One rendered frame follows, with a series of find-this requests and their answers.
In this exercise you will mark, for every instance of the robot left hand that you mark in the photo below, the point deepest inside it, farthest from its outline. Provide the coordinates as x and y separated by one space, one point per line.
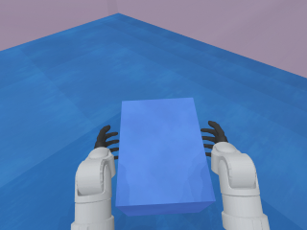
101 140

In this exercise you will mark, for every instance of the robot left forearm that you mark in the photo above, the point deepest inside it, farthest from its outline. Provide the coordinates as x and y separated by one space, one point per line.
93 191

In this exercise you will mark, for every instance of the robot right hand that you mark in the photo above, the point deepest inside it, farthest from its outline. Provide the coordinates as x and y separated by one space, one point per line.
217 132

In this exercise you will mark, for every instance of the carton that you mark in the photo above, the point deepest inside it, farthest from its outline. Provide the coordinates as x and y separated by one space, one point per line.
162 165

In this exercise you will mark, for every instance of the robot right forearm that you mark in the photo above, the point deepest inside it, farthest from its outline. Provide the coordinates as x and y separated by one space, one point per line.
239 187

